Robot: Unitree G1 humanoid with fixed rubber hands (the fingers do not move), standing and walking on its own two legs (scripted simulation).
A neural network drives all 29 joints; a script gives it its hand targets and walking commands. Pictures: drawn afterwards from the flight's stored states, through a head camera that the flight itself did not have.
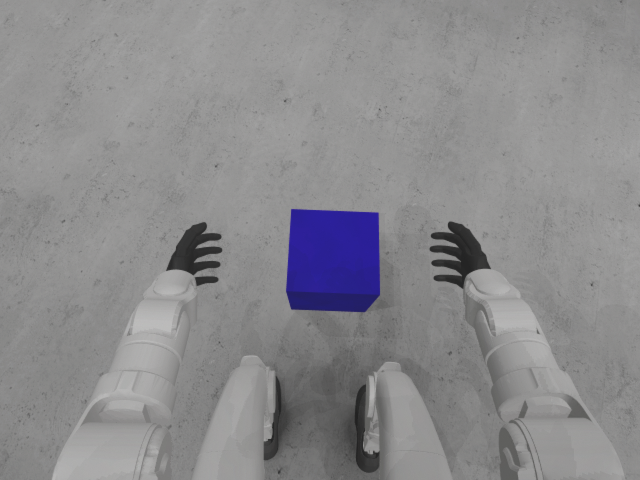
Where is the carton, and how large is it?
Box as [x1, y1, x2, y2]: [286, 209, 379, 311]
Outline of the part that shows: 291,209 286,292 291,308 365,311 379,294 378,213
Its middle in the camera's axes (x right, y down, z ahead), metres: +0.03 +0.06 +1.01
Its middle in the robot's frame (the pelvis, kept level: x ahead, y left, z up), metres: +0.50 -0.04 -0.56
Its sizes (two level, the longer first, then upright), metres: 0.210 0.200 0.250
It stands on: the floor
